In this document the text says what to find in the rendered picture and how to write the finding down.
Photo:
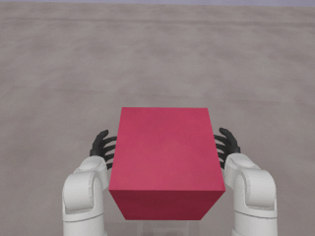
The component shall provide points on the carton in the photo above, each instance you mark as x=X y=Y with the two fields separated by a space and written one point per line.
x=166 y=164

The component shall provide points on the robot left hand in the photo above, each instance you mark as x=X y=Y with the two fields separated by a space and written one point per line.
x=98 y=148

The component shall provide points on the left robot forearm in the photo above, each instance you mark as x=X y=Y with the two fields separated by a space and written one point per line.
x=82 y=199

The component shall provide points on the right robot forearm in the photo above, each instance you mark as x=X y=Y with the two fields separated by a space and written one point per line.
x=254 y=197

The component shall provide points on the robot right hand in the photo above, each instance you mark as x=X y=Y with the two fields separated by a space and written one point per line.
x=229 y=146

